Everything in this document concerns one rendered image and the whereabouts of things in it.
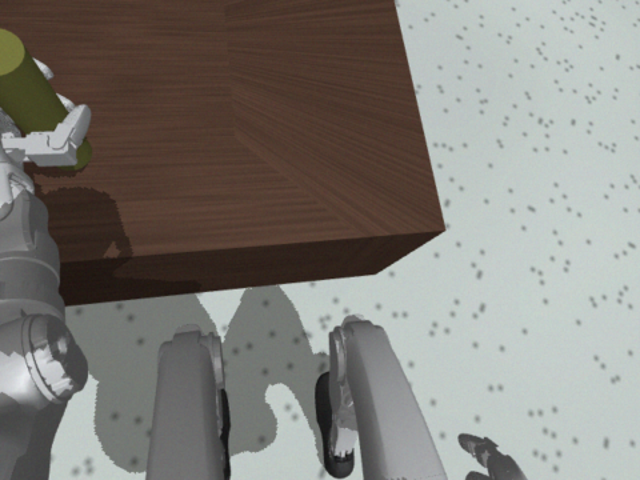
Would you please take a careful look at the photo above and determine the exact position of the can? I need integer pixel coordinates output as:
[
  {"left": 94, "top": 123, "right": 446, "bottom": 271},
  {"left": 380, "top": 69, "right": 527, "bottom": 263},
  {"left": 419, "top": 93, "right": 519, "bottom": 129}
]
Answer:
[{"left": 0, "top": 28, "right": 92, "bottom": 171}]

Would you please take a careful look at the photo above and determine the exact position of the right robot hand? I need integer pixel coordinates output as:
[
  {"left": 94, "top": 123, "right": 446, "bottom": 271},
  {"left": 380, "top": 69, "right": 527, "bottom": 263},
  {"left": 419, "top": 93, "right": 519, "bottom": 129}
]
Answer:
[{"left": 458, "top": 434, "right": 527, "bottom": 480}]

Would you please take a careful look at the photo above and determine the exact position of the right robot foot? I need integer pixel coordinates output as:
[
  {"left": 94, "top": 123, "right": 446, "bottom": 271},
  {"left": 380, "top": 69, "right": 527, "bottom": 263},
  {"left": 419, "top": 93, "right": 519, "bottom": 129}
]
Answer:
[{"left": 315, "top": 372, "right": 354, "bottom": 479}]

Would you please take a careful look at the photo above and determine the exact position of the left robot hand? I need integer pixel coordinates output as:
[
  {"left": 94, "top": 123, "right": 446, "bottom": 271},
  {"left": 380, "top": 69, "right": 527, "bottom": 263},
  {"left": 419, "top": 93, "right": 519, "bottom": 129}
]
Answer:
[{"left": 0, "top": 57, "right": 91, "bottom": 172}]

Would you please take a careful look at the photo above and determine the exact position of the left robot arm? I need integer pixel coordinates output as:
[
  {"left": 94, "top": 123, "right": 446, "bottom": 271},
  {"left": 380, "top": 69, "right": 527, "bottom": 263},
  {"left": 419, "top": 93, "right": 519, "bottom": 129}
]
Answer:
[{"left": 0, "top": 162, "right": 88, "bottom": 480}]

